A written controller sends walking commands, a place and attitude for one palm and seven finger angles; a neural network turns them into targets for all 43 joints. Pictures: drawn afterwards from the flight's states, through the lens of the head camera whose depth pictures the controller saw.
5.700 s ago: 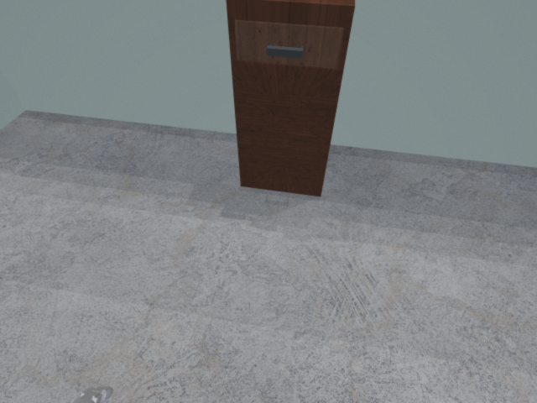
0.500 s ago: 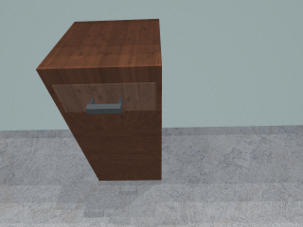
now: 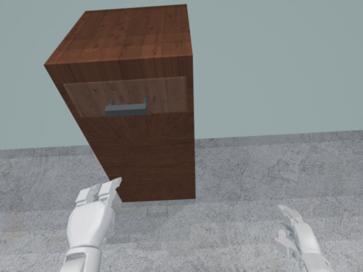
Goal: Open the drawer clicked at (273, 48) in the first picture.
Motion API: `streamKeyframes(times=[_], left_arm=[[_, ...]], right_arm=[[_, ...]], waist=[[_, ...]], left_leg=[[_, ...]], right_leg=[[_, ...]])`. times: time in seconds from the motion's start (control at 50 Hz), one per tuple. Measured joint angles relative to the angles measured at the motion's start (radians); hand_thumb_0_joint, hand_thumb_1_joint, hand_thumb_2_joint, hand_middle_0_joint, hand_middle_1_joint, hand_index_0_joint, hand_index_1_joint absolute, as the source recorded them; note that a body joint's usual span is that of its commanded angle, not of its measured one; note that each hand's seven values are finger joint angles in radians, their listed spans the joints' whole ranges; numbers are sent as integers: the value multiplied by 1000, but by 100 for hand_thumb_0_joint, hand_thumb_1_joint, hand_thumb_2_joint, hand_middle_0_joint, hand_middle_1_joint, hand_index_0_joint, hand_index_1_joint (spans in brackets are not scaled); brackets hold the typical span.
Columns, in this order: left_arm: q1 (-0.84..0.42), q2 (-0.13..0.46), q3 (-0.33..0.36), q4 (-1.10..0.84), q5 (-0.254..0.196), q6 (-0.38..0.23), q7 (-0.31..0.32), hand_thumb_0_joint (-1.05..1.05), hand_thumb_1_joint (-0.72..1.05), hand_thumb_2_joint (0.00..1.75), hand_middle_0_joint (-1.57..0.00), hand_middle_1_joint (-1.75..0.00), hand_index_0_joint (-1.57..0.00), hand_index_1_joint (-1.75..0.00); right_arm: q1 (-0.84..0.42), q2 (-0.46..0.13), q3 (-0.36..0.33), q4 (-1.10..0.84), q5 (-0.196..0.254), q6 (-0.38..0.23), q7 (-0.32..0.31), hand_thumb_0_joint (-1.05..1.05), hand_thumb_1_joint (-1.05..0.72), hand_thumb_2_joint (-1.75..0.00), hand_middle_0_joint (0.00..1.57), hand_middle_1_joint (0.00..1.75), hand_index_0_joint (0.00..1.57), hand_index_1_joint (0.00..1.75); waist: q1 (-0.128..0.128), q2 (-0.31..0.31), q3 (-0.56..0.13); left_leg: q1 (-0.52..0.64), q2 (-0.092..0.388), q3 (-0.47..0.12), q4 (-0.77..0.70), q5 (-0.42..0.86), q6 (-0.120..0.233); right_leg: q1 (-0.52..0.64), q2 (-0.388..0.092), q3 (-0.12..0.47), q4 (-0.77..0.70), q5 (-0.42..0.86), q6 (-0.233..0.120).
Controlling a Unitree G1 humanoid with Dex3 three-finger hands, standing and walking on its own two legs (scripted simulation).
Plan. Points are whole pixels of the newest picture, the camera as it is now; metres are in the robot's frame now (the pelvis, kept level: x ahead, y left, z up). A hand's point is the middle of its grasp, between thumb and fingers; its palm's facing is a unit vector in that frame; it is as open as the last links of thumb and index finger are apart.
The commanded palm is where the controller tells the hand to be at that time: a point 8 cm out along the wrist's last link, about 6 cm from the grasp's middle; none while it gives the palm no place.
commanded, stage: raise the hand with hooked fingers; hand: left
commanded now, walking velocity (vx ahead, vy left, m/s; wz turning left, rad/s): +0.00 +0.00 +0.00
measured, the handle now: (127, 105) +0.59 +0.24 +0.02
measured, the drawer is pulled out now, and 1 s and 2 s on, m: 0.00 0.00 0.00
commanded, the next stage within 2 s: move the hooked fingers above the handle in 1.54 s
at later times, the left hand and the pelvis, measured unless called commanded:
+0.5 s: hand (85, 201) +0.26 +0.25 +0.03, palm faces -0.01 -0.15 -0.99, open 11.2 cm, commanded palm +0.23 +0.26 +0.09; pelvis +0.01 +0.02 +0.01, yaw +3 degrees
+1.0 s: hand (71, 157) +0.32 +0.27 +0.11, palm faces +0.07 -0.07 -1.00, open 13.7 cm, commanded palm +0.29 +0.27 +0.17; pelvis +0.04 +0.02 +0.02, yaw +4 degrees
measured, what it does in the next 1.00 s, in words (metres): stands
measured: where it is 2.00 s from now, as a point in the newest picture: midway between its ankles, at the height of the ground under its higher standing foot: outside the picture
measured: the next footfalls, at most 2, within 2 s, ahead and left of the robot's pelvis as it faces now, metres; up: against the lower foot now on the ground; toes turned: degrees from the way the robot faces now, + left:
none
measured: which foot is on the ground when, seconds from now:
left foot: down 0.00-1.00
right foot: down 0.00-1.00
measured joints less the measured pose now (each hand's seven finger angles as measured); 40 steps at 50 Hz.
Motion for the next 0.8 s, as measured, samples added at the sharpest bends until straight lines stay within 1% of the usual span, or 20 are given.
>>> streamKeyframes(times=[0.04, 0.08, 0.12, 0.14, 0.16, 0.2, 0.24, 0.28, 0.34, 0.4, 0.44, 0.48, 0.54, 0.6, 0.64, 0.68, 0.72, 0.76, 0.8], left_arm=[[18, -12, -33, 11, 86, 6, 16, 0, 63, 79, -21, -47, -22, -47], [20, -10, -55, 39, 156, 18, 38, 0, 58, 77, -22, -50, -23, -50], [7, 12, -62, 62, 202, 28, 57, 0, 53, 75, -23, -53, -24, -53], [-6, 30, -60, 66, 211, 29, 66, 0, 50, 74, -24, -55, -24, -55], [-22, 47, -55, 66, 210, 27, 74, 0, 48, 73, -24, -56, -25, -56], [-62, 76, -39, 58, 190, 25, 84, 0, 43, 71, -25, -60, -26, -59], [-109, 96, -23, 53, 159, 36, 83, 0, 38, 69, -26, -63, -26, -62], [-164, 105, -11, 60, 134, 61, 67, 0, 33, 67, -26, -66, -27, -65], [-231, 97, -7, 78, 95, 123, 8, 0, 26, 64, -26, -70, -27, -70], [-245, 82, -12, 62, 64, 162, -84, 0, 20, 61, -26, -74, -27, -74], [-224, 77, -13, 32, 58, 154, -136, 0, 16, 59, -27, -77, -27, -77], [-191, 79, -14, -2, 64, 126, -166, 0, 11, 57, -27, -80, -27, -80], [-151, 93, -10, -45, 85, 74, -171, 0, 4, 54, -28, -85, -28, -84], [-139, 116, 5, -75, 98, 38, -143, 0, -3, 51, -28, -89, -29, -89], [-147, 131, 18, -90, 97, 32, -122, 0, -7, 49, -29, -92, -29, -92], [-169, 143, 31, -97, 87, 40, -109, 0, -12, 47, -29, -95, -30, -95], [-198, 148, 40, -97, 73, 61, -109, 0, -17, 45, -30, -98, -30, -98], [-231, 149, 40, -92, 56, 94, -127, 0, -21, 43, -30, -101, -30, -101], [-263, 148, 31, -88, 42, 126, -159, 0, -26, 41, -30, -104, -30, -104]], right_arm=[[-20, -2, 0, -29, -1, 42, 8, 1, -91, -90, 20, 30, 20, 30], [-34, 2, 0, -45, -6, 72, 8, 1, -91, -90, 20, 30, 20, 30], [-43, 14, 3, -48, -16, 90, 3, 1, -91, -90, 20, 30, 20, 30], [-46, 23, 5, -45, -20, 95, -1, 1, -90, -90, 20, 30, 20, 30], [-49, 34, 8, -40, -22, 96, -5, 1, -90, -90, 20, 30, 20, 30], [-54, 53, 19, -26, -23, 95, -13, 1, -90, -90, 20, 30, 20, 30], [-55, 73, 35, -9, -22, 94, -21, 1, -90, -90, 20, 30, 20, 30], [-50, 89, 53, 9, -19, 96, -27, 1, -90, -90, 20, 30, 20, 30], [-28, 105, 77, 30, -3, 109, -31, 1, -90, -90, 20, 30, 20, 30], [7, 109, 93, 39, 10, 126, -31, 1, -90, -90, 21, 30, 20, 30], [33, 103, 96, 40, 10, 131, -29, 1, -90, -90, 21, 30, 20, 30], [55, 91, 92, 41, 7, 131, -26, 1, -90, -90, 21, 30, 21, 30], [76, 70, 75, 48, -2, 131, -24, 1, -90, -90, 21, 30, 20, 30], [82, 50, 51, 59, -7, 128, -23, 1, -90, -90, 21, 30, 20, 30], [79, 38, 36, 68, -7, 125, -23, 1, -90, -90, 21, 30, 20, 30], [69, 29, 23, 76, -3, 122, -24, 1, -90, -90, 20, 30, 20, 30], [55, 23, 16, 82, 5, 122, -24, 1, -90, -90, 20, 30, 20, 30], [38, 21, 15, 84, 13, 125, -25, 1, -90, -90, 20, 30, 20, 30], [21, 22, 18, 81, 21, 130, -26, 1, -90, -90, 20, 30, 20, 30]], waist=[[23, -21, 9], [46, -36, 21], [63, -45, 25], [67, -47, 27], [68, -46, 29], [66, -32, 32], [57, -9, 34], [45, 15, 35], [32, 39, 33], [25, 45, 35], [21, 44, 38], [19, 41, 45], [23, 35, 63], [32, 33, 77], [36, 37, 79], [40, 43, 77], [41, 50, 72], [43, 57, 68], [44, 63, 65]], left_leg=[[-20, -2, -5, 22, -4, 1], [-40, -3, -18, 45, -9, 2], [-63, -4, -35, 72, -15, 1], [-74, -5, -46, 87, -20, 0], [-83, -5, -58, 102, -25, -1], [-89, -5, -78, 128, -37, -1], [-83, -4, -92, 141, -46, 0], [-66, -5, -98, 137, -48, 2], [-25, -10, -91, 94, -37, 10], [25, -15, -72, 28, -17, 17], [54, -17, -62, -9, -6, 21], [77, -19, -55, -35, -1, 24], [99, -19, -53, -55, -1, 26], [108, -20, -59, -62, -3, 27], [111, -21, -65, -64, -5, 26], [115, -23, -72, -69, -5, 26], [122, -24, -77, -78, -3, 26], [136, -26, -80, -95, 2, 25], [155, -27, -82, -116, 9, 24]], right_leg=[[-16, -4, -4, 20, -7, 0], [-27, -5, -14, 35, -13, -1], [-39, -2, -23, 50, -19, -2], [-43, 1, -28, 58, -23, -2], [-43, 4, -34, 63, -26, -3], [-34, 6, -49, 71, -35, -4], [-16, 6, -61, 68, -39, -1], [8, 4, -67, 53, -37, 4], [46, 2, -59, 12, -25, 13], [83, 0, -38, -38, -7, 20], [105, 0, -27, -66, 1, 24], [124, 0, -20, -85, 5, 27], [144, 0, -18, -103, 5, 29], [157, -1, -23, -113, 2, 29], [163, -3, -29, -118, 0, 30], [170, -5, -35, -124, -2, 30], [180, -7, -40, -134, -3, 31], [193, -8, -43, -147, -1, 32], [210, -9, -44, -163, 3, 32]])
